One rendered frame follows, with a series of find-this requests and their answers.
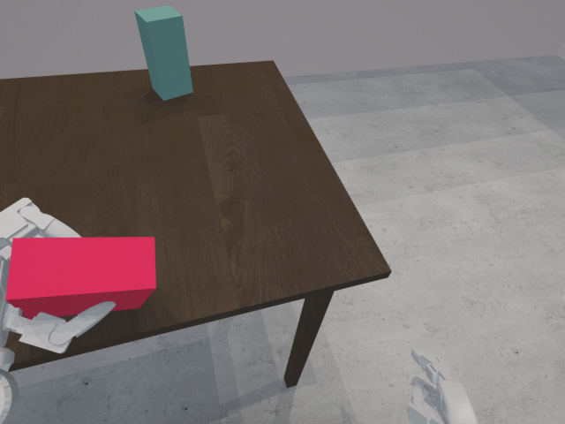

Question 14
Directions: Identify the left robot forearm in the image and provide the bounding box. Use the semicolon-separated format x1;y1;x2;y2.
0;348;19;424

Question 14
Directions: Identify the sponge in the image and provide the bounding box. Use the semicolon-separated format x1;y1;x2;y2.
5;237;156;320

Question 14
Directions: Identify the robot right hand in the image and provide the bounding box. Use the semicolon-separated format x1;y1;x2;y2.
408;347;478;424

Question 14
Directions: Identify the robot left hand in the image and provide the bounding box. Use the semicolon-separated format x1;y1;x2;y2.
0;198;116;354

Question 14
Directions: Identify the table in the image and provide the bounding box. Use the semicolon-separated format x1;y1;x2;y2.
0;60;392;388

